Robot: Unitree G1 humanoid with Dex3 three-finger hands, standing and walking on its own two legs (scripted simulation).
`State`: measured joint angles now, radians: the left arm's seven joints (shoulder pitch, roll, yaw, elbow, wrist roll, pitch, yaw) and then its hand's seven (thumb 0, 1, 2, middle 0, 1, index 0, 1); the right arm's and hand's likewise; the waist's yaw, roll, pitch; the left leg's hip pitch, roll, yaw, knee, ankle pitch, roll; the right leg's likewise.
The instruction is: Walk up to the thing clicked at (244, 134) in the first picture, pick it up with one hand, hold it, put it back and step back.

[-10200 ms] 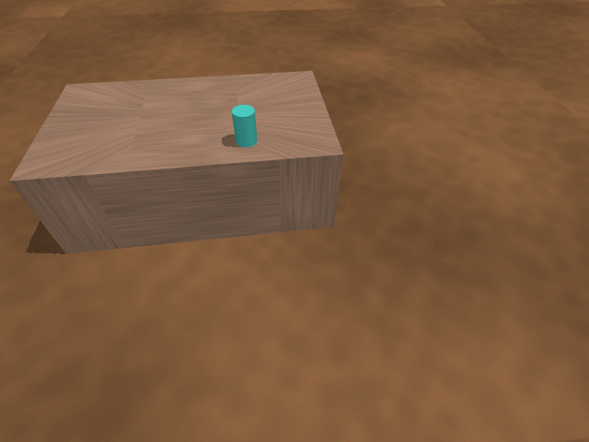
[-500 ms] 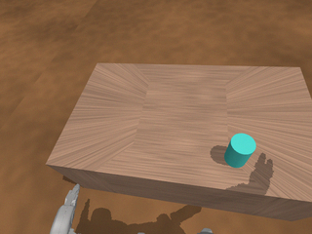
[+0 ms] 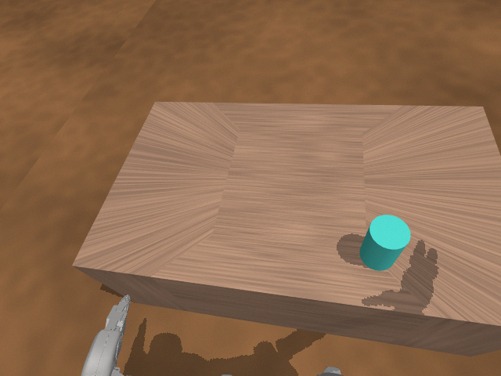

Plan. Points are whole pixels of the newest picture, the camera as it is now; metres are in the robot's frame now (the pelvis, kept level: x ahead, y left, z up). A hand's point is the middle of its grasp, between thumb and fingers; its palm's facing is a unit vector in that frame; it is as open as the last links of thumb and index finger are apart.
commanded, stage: approach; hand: right
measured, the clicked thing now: (382, 244) +0.45 -0.23 -0.24
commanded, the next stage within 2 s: close in in 0.56 s
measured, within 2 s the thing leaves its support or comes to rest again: neither
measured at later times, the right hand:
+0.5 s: hand (473, 254) +0.38 -0.36 -0.12, palm faces +0.28 +0.96 +0.05, open 17.7 cm
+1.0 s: hand (403, 263) +0.41 -0.27 -0.25, palm faces +0.23 +0.97 +0.05, open 17.8 cm
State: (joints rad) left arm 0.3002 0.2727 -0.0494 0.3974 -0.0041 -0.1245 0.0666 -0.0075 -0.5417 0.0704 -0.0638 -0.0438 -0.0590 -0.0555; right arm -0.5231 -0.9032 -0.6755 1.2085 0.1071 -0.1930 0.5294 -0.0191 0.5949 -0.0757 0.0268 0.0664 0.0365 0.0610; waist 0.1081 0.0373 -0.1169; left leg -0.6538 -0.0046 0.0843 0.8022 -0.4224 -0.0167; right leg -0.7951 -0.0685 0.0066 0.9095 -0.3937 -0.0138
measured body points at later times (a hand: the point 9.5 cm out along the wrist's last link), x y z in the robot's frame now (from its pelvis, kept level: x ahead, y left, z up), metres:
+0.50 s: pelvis -0.04 +0.00 -0.09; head +0.13 -0.09 +0.32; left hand +0.13 +0.27 -0.05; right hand +0.36 -0.41 -0.12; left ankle -0.03 +0.14 -0.69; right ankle +0.02 -0.10 -0.69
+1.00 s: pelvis -0.06 +0.00 -0.18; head +0.14 -0.10 +0.21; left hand +0.09 +0.28 -0.05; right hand +0.39 -0.32 -0.25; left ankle -0.03 +0.14 -0.69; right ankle +0.02 -0.10 -0.69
